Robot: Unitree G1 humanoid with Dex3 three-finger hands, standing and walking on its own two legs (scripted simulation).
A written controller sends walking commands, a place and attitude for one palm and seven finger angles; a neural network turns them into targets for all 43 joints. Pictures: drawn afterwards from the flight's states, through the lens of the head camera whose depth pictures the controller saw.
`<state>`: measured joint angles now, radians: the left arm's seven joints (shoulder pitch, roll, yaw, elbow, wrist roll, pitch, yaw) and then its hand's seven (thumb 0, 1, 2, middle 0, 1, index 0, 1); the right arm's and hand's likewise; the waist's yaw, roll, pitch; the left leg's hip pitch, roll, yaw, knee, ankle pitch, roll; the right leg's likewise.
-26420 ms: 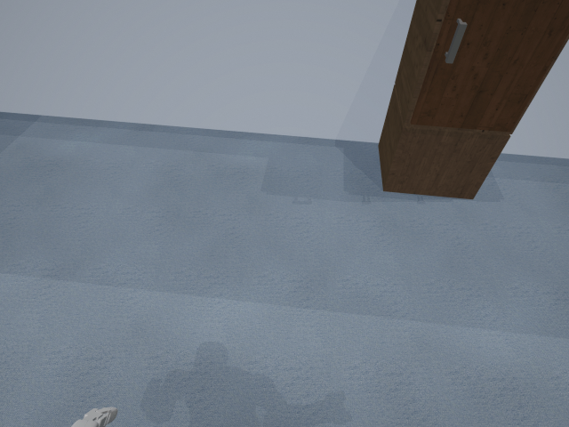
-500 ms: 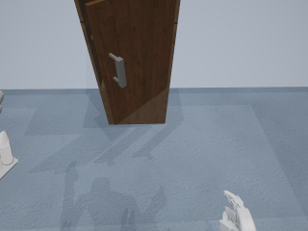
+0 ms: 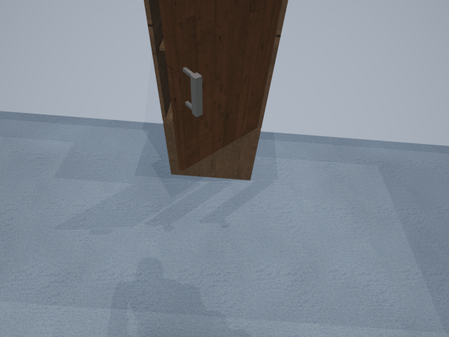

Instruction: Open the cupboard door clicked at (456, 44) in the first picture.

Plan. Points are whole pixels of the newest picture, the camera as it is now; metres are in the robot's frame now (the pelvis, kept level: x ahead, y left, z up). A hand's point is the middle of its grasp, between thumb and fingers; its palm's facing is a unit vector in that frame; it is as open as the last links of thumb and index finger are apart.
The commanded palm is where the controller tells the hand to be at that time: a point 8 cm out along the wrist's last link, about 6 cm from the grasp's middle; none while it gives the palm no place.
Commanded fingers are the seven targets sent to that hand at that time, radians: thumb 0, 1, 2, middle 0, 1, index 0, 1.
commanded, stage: let the arm hang, fingers relaxed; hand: left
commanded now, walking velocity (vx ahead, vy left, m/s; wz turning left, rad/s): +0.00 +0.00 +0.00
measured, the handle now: (192, 92) +0.72 +0.14 +0.01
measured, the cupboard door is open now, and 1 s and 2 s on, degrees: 44 44 44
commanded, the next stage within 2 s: look to check the result in 0.66 s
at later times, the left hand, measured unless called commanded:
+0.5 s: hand out of the picture +0.03 +0.21 -0.16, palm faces +0.02 -0.98 -0.22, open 7.4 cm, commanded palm none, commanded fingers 0.00 0.90 0.90 -0.20 -0.30 -0.20 -0.30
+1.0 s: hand out of the picture +0.07 +0.22 -0.15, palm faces +0.00 -0.96 -0.29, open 7.4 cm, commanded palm none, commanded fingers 0.00 0.90 0.90 -0.20 -0.30 -0.20 -0.30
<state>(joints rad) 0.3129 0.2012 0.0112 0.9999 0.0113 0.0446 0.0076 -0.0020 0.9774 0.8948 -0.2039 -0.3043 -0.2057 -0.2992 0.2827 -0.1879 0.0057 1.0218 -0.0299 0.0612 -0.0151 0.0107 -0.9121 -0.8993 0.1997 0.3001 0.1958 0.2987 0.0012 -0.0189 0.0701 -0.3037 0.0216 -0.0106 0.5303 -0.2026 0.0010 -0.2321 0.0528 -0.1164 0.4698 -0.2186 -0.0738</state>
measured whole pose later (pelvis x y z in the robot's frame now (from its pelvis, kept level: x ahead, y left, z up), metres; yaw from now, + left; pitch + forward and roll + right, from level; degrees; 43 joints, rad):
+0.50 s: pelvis +0.01 +0.02 +0.01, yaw -1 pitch -1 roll +0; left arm 0.24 0.17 0.02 1.12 0.01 0.00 0.02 0.00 0.91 0.90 -0.20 -0.30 -0.20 -0.30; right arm 0.29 -0.15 -0.01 1.13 -0.02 0.01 -0.03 0.01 -0.91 -0.90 0.20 0.30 0.20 0.30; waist -0.01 0.02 0.03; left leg -0.23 -0.03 0.03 0.40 -0.15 0.03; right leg -0.21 0.00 -0.08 0.43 -0.20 -0.04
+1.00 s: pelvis +0.04 +0.01 +0.01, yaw -1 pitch -2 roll +0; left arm 0.19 0.23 0.02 1.15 0.01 -0.02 0.02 0.00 0.91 0.90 -0.20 -0.30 -0.20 -0.30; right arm 0.16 -0.25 -0.01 1.13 -0.02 0.01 -0.02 0.01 -0.91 -0.90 0.20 0.30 0.20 0.30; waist 0.00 0.03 0.05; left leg -0.16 -0.01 0.02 0.35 -0.16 0.01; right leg -0.12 0.02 -0.08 0.35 -0.21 -0.05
